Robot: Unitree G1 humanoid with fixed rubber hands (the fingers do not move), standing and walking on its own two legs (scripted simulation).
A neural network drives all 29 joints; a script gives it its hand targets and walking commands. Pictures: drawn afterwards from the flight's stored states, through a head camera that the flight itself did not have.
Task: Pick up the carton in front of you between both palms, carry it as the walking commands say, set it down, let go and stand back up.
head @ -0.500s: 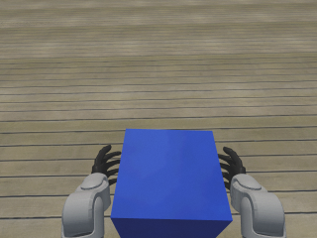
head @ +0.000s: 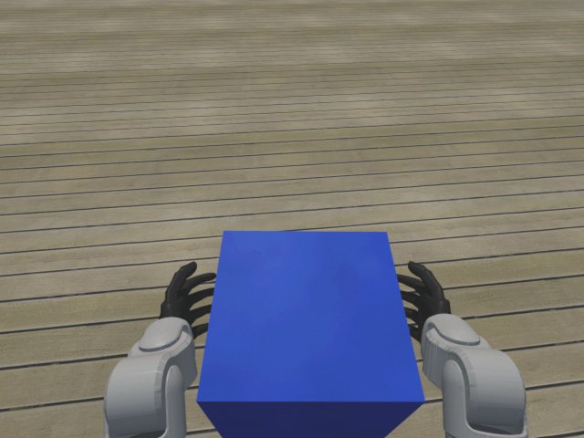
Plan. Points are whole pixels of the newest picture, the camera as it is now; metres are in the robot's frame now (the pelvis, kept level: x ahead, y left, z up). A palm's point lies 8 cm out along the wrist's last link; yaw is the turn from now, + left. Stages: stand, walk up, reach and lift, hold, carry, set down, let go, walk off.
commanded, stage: carry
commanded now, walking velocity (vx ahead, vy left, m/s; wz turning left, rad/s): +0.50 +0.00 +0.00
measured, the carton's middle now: (303, 345) +0.26 +0.00 +0.02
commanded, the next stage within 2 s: none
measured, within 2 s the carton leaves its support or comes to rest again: neither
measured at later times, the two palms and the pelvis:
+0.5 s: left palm (208, 171) +0.57 +0.16 +0.09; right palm (366, 168) +0.58 -0.14 +0.09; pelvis +0.34 -0.01 -0.01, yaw +2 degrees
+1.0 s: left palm (206, 103) +0.85 +0.19 +0.10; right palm (329, 102) +0.85 -0.11 +0.09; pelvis +0.61 +0.03 -0.01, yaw +2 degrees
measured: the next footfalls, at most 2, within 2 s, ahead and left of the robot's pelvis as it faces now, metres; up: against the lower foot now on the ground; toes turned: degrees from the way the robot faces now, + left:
right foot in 0.14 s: +0.27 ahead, -0.14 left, +0.00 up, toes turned -9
left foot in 0.56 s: +0.57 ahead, +0.11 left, +0.00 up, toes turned +19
